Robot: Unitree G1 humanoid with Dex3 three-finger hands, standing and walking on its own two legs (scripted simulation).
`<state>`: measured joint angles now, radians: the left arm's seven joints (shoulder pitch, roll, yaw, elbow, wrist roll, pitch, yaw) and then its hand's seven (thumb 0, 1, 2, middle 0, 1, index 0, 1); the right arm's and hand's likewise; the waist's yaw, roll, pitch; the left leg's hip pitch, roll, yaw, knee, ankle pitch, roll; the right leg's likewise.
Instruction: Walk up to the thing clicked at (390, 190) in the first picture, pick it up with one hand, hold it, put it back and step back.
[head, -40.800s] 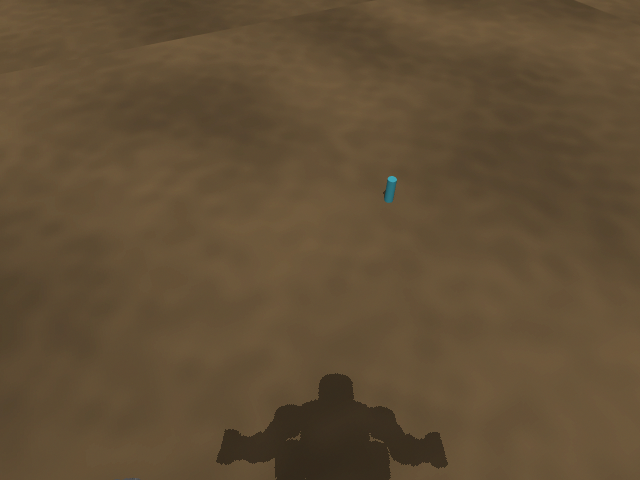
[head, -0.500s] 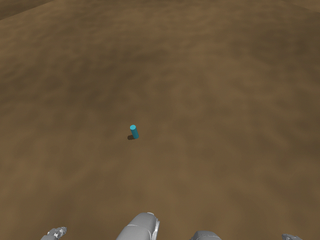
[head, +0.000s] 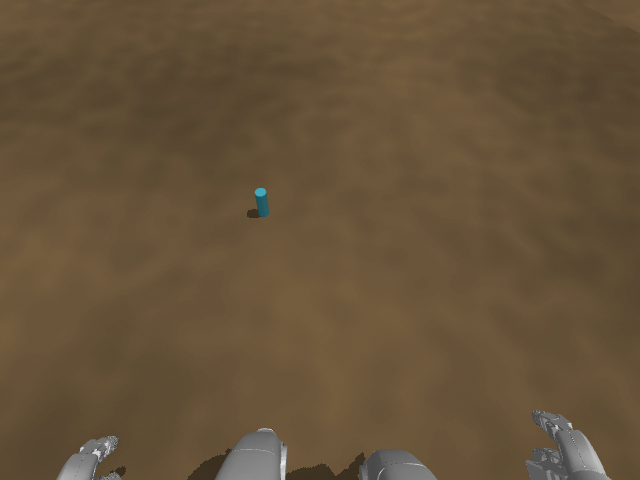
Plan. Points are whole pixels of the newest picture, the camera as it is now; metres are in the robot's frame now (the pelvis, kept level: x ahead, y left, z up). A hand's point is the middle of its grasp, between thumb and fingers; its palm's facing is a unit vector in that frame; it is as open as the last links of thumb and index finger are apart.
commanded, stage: step back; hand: left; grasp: from above
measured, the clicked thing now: (262, 202) +1.00 +0.27 -0.70
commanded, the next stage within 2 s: stand in 1.22 s
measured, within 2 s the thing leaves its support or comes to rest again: neither
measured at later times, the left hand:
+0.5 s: hand out of the picture -0.03 +0.28 -0.14, palm faces +0.04 -0.92 -0.40, open 7.3 cm
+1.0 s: hand out of the picture +0.02 +0.26 -0.15, palm faces +0.09 -0.92 -0.38, open 7.3 cm
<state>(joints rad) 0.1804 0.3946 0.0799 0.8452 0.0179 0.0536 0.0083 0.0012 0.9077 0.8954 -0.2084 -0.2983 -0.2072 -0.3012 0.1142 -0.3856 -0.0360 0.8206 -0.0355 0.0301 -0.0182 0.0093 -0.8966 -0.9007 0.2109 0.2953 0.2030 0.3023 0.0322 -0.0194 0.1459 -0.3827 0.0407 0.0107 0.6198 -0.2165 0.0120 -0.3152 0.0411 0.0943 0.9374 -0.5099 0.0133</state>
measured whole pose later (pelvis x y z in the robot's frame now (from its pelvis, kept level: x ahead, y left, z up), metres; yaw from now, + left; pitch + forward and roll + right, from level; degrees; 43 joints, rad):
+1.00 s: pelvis -0.03 -0.01 +0.00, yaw +5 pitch -3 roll +0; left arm 0.17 0.37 0.05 0.98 0.02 -0.03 0.00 0.00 0.90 0.90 -0.21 -0.30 -0.21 -0.30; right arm 0.17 -0.38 -0.05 1.01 -0.02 0.00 0.00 0.01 -0.90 -0.90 0.21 0.29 0.20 0.30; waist 0.02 0.01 0.11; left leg -0.32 0.02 -0.01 0.60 -0.23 0.00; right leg -0.23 -0.04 -0.06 0.66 -0.38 0.00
